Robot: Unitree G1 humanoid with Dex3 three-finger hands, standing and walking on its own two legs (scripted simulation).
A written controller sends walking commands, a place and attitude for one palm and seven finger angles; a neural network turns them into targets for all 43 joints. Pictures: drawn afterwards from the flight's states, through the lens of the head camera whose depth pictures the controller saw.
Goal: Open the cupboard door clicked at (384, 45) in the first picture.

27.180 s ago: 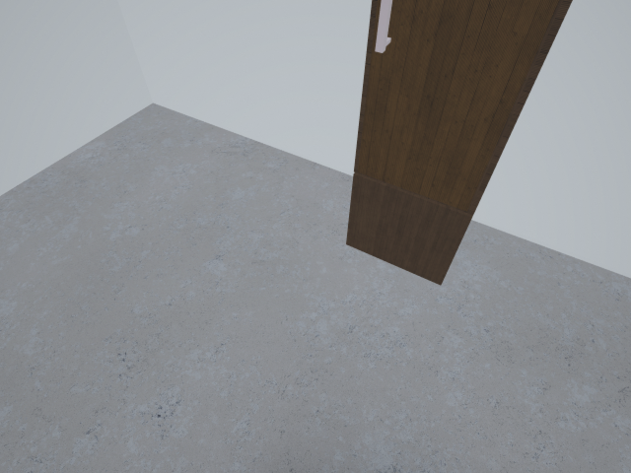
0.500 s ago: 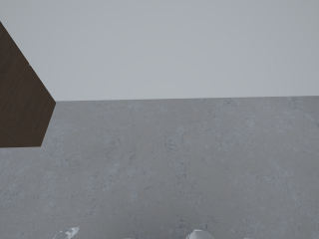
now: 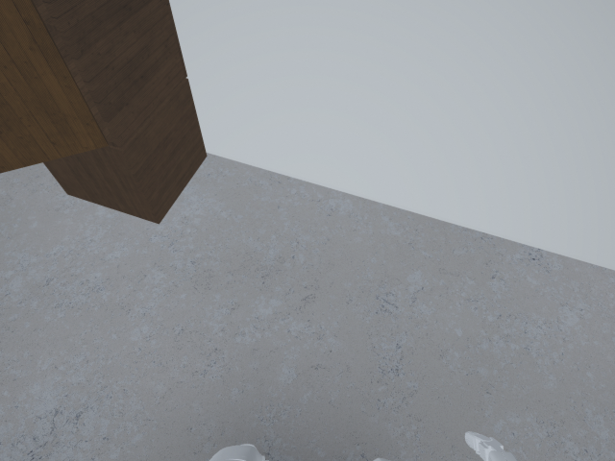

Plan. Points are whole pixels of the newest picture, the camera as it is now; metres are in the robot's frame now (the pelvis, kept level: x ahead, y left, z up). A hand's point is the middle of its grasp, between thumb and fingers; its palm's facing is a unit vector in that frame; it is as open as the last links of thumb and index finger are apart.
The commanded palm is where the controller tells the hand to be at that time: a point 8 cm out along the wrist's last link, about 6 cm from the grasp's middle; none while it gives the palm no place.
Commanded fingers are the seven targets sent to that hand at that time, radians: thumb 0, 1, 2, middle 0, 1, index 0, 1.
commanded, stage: turn to face it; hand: left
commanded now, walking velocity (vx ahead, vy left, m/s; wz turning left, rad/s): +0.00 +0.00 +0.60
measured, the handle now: out of the picture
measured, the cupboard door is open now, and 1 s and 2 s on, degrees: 44 44 44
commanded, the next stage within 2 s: take the last steps up to it in 0.70 s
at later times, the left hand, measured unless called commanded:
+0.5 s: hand out of the picture +0.09 +0.17 -0.13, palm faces +0.26 -0.93 -0.27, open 7.3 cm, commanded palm none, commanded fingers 0.00 0.90 0.90 -0.20 -0.30 -0.20 -0.30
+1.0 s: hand out of the picture +0.00 +0.20 -0.15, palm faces +0.50 -0.84 -0.21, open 7.4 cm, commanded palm none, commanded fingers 0.00 0.90 0.90 -0.20 -0.30 -0.20 -0.30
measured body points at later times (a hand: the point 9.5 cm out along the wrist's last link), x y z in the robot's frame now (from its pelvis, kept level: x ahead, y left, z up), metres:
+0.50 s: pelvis +0.04 -0.04 +0.02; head +0.09 -0.06 +0.46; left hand +0.07 +0.21 -0.11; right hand +0.16 -0.28 -0.15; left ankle -0.03 +0.08 -0.64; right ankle +0.04 -0.15 -0.72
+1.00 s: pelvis +0.06 +0.00 +0.02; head +0.09 +0.02 +0.47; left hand -0.03 +0.24 -0.13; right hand +0.24 -0.17 -0.12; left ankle +0.01 +0.07 -0.72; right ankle +0.09 -0.15 -0.66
